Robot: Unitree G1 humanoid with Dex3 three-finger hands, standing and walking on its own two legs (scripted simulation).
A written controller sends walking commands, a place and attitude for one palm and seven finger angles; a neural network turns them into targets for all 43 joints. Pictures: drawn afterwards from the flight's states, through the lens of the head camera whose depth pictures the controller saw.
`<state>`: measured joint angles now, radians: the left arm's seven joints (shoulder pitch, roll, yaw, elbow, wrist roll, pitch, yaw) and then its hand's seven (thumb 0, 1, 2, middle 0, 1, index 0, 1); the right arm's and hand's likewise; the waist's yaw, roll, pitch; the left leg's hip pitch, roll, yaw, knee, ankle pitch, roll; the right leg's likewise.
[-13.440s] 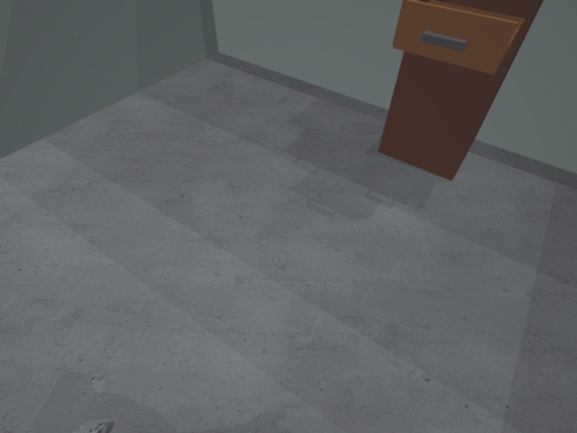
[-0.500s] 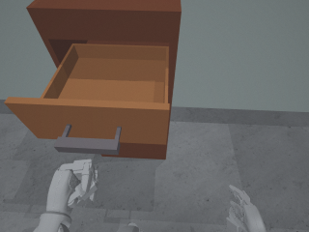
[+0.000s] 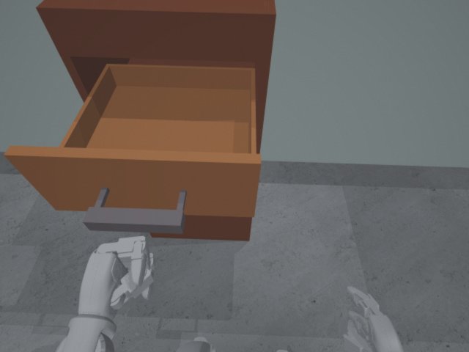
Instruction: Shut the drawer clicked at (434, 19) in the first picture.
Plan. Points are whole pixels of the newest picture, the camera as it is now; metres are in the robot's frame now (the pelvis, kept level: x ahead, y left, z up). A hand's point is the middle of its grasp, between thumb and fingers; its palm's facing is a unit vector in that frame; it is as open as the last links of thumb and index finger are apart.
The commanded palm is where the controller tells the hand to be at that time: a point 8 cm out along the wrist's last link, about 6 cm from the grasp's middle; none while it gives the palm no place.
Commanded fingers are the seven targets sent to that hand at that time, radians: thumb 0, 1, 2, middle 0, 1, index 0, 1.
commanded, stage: push the drawer shut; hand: left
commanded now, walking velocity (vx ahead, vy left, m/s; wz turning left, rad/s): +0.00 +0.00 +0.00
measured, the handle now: (139, 207) +0.34 +0.17 +0.07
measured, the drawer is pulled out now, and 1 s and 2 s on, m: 0.27 0.22 0.09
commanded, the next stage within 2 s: none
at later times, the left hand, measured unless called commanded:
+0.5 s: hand (155, 256) +0.26 +0.13 +0.06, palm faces -0.01 -1.00 -0.05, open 2.9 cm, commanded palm +0.26 +0.19 +0.07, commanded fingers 0.00 0.90 0.90 -1.40 -1.60 -1.40 -1.60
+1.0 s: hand (159, 223) +0.31 +0.14 +0.06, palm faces -0.02 -1.00 -0.05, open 2.9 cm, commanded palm +0.31 +0.19 +0.07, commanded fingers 0.00 0.90 0.90 -1.40 -1.60 -1.40 -1.60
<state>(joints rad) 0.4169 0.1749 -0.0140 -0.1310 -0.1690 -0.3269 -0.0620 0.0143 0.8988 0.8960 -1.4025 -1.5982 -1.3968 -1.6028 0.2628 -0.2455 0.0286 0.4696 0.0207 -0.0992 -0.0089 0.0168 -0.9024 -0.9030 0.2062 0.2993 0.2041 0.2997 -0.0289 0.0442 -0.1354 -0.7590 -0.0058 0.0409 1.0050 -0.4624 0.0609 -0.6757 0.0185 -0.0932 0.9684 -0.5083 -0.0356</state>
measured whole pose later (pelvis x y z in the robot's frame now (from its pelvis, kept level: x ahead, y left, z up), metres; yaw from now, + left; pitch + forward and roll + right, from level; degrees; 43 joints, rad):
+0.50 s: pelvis -0.01 -0.01 +0.00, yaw +1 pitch +12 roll -2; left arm 0.21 0.20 0.00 0.04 -0.17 -0.34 -0.07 -0.03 0.80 0.93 -1.40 -1.60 -1.40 -1.60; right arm 0.23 -0.25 0.04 0.53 0.02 -0.08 -0.02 0.02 -0.90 -0.90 0.21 0.30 0.20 0.30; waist -0.02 0.04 -0.11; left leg -0.76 -0.01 0.02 1.00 -0.44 0.05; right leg -0.67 0.02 -0.11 0.96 -0.50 -0.05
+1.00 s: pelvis -0.03 -0.01 +0.00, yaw +1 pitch +11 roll -2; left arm -0.17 0.23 0.05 0.43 -0.19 -0.36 -0.08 -0.03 0.73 0.95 -1.40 -1.60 -1.40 -1.60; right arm 0.23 -0.26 0.04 0.62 0.04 -0.09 -0.03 0.01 -0.90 -0.90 0.21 0.30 0.20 0.30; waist -0.04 0.03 -0.09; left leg -0.76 -0.01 0.02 0.96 -0.39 0.05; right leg -0.68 0.02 -0.11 0.94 -0.45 -0.05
